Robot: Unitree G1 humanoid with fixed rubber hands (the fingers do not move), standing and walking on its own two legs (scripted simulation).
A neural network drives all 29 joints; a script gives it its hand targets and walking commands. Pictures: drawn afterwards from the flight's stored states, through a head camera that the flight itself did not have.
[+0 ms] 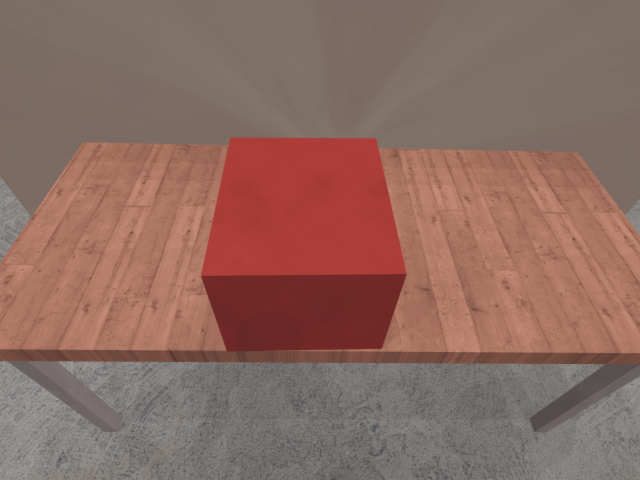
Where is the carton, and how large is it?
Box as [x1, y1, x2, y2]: [201, 137, 406, 351]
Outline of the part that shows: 230,137 201,273 201,277 227,351 381,348 406,273 375,138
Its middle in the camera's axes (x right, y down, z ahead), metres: -0.03 +0.00 +0.70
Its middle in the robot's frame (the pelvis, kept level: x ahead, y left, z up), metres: +0.53 +0.01 -0.05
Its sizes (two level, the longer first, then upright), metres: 0.319 0.274 0.224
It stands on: a table, 0.61 m high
